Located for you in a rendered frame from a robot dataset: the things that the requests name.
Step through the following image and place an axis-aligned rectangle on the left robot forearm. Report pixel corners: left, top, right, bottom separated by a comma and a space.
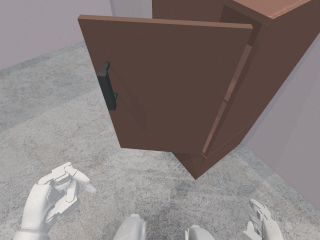
12, 229, 50, 240

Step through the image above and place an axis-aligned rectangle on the robot right hand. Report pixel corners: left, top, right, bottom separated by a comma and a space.
243, 198, 284, 240

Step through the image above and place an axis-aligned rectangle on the cupboard door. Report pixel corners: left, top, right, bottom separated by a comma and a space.
77, 14, 253, 155

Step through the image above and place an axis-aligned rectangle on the handle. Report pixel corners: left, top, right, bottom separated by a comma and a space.
97, 61, 118, 111

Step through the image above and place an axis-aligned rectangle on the right robot thigh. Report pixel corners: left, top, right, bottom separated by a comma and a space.
183, 227, 215, 240

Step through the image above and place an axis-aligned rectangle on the left robot shin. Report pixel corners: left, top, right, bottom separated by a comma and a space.
130, 214, 140, 218

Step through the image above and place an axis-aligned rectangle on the robot left hand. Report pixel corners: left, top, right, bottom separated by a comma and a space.
21, 162, 98, 233

